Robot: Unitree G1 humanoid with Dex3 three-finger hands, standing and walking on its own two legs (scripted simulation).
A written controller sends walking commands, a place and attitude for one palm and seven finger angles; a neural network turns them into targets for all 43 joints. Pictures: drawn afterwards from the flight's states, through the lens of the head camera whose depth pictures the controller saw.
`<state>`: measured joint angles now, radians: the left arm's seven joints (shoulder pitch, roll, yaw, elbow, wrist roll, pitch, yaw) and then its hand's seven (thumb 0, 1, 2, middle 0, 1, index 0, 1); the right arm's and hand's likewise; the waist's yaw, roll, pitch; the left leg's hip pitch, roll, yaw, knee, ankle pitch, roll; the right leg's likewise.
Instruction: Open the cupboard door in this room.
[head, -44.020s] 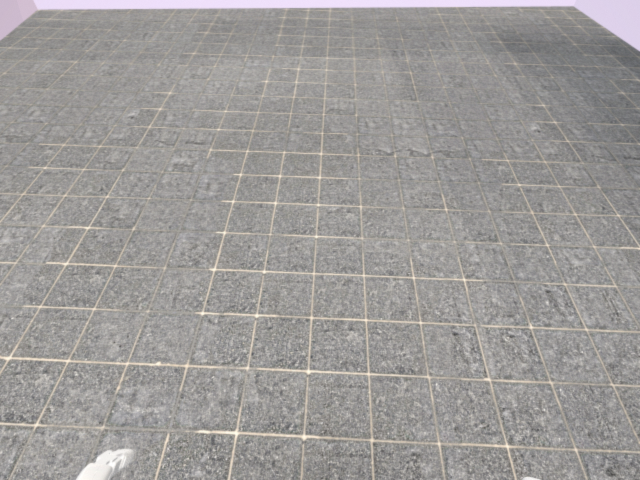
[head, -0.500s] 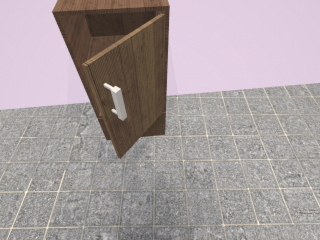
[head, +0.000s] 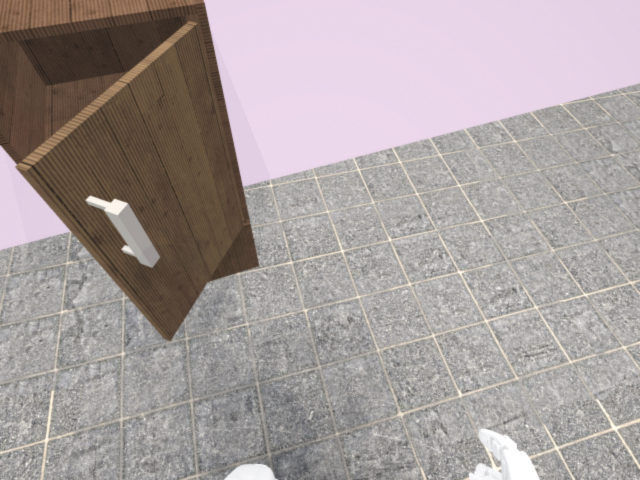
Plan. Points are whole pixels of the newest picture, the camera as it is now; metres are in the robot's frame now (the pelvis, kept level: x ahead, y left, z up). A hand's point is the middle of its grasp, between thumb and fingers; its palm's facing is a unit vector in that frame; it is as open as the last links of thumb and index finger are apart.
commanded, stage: walk to a spot facing it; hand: left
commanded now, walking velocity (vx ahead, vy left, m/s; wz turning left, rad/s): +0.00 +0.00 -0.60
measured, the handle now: (123, 232) +0.44 +0.37 -0.05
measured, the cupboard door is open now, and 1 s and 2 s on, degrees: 48 48 48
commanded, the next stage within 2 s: none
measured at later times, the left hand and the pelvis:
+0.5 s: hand (225, 441) +0.17 +0.16 -0.17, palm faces -0.28 -0.92 -0.28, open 7.4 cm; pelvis +0.02 -0.02 -0.01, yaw -18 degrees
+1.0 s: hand (332, 367) +0.29 +0.01 -0.16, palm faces -0.62 -0.75 -0.22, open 7.4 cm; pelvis +0.07 -0.08 -0.01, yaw -37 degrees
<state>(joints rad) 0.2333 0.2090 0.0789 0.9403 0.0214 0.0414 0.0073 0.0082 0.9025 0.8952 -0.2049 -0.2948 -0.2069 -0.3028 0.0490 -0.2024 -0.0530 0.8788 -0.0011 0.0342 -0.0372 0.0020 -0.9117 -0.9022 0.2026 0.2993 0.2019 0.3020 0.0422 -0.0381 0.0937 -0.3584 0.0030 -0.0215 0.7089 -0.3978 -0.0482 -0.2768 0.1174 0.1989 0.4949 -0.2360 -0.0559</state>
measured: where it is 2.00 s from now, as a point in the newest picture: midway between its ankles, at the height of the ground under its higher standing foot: (467, 429)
